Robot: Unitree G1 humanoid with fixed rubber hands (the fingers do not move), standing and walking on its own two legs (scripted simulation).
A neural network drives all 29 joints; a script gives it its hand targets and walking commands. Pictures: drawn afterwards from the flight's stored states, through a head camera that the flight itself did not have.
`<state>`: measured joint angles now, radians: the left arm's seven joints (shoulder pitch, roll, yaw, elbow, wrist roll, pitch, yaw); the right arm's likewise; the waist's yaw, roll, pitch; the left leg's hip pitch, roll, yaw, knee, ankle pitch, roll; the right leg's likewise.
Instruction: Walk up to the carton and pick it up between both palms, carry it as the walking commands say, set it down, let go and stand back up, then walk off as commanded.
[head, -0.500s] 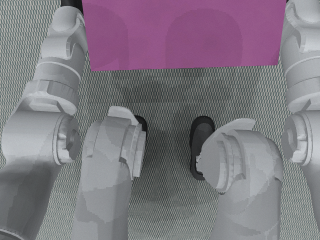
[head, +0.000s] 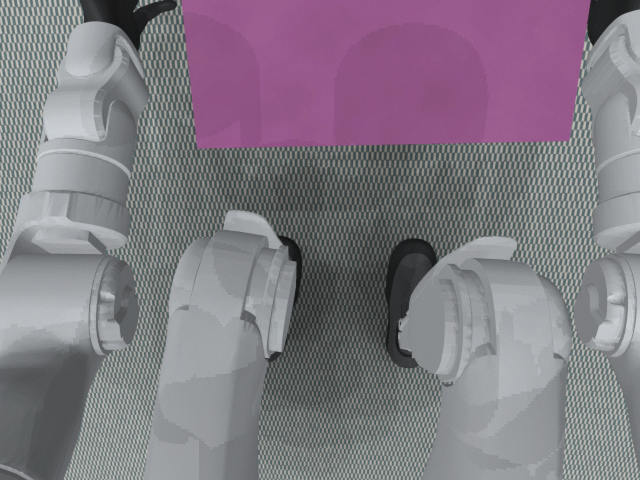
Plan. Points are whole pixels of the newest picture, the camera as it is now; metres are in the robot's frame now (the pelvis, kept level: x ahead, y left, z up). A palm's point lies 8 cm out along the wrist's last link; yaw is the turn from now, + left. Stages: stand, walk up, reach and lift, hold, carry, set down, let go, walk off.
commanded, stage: set down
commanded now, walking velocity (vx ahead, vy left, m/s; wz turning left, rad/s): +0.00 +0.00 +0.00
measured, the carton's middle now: out of the picture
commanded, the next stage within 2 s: let go in 1.26 s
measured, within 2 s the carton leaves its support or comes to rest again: neither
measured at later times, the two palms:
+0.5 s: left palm out of the picture +0.50 +0.24 -0.04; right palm out of the picture +0.53 -0.22 -0.04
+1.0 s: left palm out of the picture +0.49 +0.24 +0.11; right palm out of the picture +0.54 -0.23 +0.11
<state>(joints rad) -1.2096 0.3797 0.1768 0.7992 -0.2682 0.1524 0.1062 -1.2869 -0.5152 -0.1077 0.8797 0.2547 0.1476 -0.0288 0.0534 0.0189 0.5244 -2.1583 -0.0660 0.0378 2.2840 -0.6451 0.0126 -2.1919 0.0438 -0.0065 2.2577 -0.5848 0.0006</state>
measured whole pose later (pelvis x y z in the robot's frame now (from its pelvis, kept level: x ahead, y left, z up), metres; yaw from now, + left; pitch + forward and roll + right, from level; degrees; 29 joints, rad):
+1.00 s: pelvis +0.00 -0.01 +0.24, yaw +0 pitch +27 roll +2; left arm -1.10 0.43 0.21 0.53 -0.26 0.35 0.07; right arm -1.21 -0.54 -0.16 0.64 0.22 0.34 0.02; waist 0.05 0.00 0.52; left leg -1.45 -0.06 0.00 1.43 -0.46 0.00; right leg -1.48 0.05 0.04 1.43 -0.42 -0.01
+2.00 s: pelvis +0.13 +0.01 +0.40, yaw +0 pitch +15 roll -1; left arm -0.02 0.20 0.08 0.50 -0.02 0.03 -0.04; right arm -0.09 -0.19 -0.13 0.55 -0.02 0.03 0.04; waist 0.02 0.04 0.03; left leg -0.55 -0.06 -0.06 0.63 -0.33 0.03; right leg -0.56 0.03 0.03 0.60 -0.30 0.00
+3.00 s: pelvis +0.12 -0.01 +0.42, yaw +0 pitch -2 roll +0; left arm 0.26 0.34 0.06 0.87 0.04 -0.01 0.00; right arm 0.30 -0.31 -0.06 0.86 -0.04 -0.01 -0.01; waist 0.01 -0.01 -0.12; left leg -0.14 -0.03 -0.07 0.47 -0.29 0.01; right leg -0.16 0.05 0.02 0.45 -0.25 -0.03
